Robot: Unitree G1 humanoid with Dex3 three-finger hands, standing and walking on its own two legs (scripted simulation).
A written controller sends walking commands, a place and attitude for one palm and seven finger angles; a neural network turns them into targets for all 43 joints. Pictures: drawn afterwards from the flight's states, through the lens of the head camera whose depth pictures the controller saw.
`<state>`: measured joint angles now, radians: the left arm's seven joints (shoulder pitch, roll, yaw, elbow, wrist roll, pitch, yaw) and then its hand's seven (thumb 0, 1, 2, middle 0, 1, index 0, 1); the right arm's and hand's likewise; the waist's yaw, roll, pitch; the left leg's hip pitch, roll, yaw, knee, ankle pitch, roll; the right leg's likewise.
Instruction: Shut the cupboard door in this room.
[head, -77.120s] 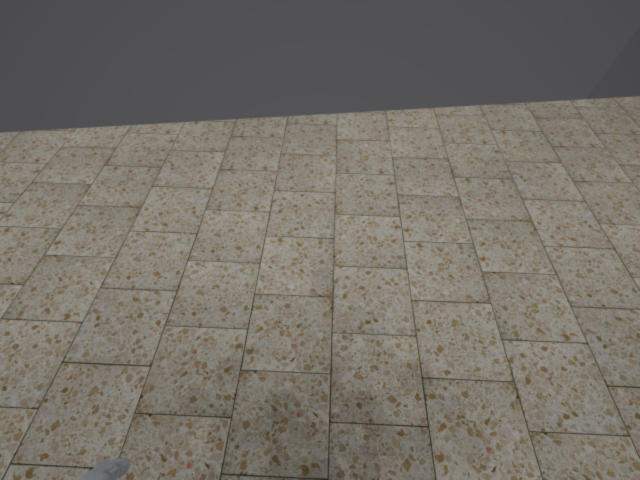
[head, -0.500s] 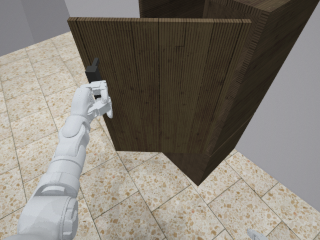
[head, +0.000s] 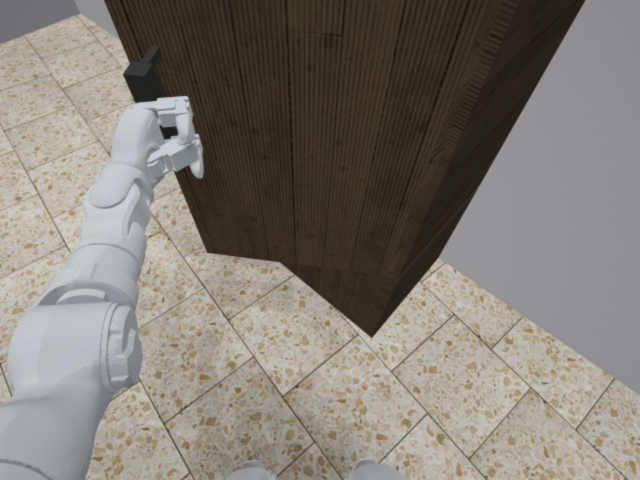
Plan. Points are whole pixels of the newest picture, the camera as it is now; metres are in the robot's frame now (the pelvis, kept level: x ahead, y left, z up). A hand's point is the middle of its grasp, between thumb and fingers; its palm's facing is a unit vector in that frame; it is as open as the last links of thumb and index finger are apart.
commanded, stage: push the door shut along its arc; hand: left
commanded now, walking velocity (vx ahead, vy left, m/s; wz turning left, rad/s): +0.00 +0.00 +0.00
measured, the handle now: (164, 111) +0.57 +0.17 +0.12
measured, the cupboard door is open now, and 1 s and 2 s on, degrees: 34 23 17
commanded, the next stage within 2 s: pull the fist back off the door in 0.92 s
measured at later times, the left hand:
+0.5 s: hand (230, 114) +0.56 +0.08 +0.12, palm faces -0.30 -0.95 +0.02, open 3.1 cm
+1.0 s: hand (254, 97) +0.58 +0.05 +0.13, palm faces -0.39 -0.92 +0.00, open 3.3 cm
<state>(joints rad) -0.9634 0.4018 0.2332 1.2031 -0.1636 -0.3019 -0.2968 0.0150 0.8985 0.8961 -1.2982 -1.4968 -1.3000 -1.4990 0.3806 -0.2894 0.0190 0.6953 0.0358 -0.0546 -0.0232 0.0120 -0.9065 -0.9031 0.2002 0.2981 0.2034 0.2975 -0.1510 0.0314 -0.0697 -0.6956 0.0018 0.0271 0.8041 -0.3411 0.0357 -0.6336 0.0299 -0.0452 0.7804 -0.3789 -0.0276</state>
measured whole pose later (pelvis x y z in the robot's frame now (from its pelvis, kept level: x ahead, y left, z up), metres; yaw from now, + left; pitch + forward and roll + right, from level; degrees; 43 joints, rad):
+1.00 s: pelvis +0.01 +0.00 -0.02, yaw +0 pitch +24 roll -2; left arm -1.40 0.50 0.18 1.40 -0.08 -0.19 -0.38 0.02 0.97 0.96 -1.30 -1.50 -1.30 -1.50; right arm 0.40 -0.29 0.02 0.73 -0.02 -0.06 -0.03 0.01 -0.91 -0.90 0.20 0.30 0.20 0.30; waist -0.26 0.05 -0.08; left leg -0.96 0.01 0.00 0.95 -0.40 0.03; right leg -0.87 0.04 -0.08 0.90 -0.44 -0.04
